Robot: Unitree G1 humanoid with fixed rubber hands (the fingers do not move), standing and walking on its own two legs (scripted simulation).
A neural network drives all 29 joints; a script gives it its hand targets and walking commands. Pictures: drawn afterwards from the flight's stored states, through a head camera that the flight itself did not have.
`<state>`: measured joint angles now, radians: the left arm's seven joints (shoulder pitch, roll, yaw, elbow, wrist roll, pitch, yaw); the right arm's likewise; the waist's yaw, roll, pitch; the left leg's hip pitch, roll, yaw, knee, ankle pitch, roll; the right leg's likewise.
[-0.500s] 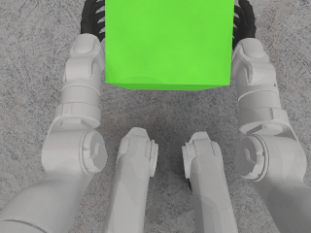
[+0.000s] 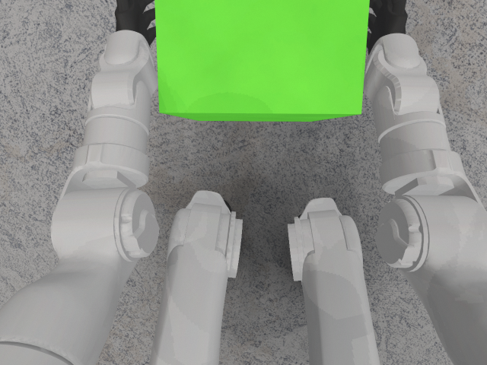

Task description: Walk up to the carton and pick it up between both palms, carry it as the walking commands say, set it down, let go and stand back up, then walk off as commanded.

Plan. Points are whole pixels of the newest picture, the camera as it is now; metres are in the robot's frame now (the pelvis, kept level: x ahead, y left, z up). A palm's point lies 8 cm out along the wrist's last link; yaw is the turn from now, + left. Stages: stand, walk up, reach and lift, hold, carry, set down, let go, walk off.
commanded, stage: set down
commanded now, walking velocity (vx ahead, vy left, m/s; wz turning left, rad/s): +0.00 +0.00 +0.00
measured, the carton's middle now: (257, 26) +0.56 +0.04 -0.22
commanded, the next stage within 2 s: none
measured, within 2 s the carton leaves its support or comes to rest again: rests again in 0.78 s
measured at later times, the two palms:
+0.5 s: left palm (139, 43) +0.51 +0.20 -0.16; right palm (376, 44) +0.53 -0.12 -0.16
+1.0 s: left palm (145, 50) +0.51 +0.20 -0.18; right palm (372, 49) +0.53 -0.12 -0.18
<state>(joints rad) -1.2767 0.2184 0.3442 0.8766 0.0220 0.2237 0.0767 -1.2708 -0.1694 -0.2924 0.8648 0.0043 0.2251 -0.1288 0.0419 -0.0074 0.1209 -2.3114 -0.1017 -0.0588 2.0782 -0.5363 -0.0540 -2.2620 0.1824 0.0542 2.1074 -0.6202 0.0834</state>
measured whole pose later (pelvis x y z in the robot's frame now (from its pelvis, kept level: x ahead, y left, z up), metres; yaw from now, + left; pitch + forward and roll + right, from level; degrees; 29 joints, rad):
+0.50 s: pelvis +0.00 +0.00 -0.01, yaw +0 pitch +41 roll -1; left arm -1.30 0.24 0.35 0.94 0.03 0.20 0.06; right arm -1.31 -0.17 -0.30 0.93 -0.02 0.20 -0.14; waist 0.04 -0.02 0.19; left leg -2.30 -0.08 -0.05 2.12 -0.54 -0.05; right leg -2.25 0.17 0.04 2.15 -0.62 0.07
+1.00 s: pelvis +0.00 +0.00 -0.02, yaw +0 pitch +39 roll -1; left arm -1.31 0.25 0.32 0.98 0.01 0.17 0.06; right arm -1.32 -0.18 -0.28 0.97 0.00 0.17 -0.13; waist 0.04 -0.02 0.24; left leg -2.29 -0.06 -0.03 2.17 -0.56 -0.03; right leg -2.25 0.15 0.03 2.20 -0.63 0.06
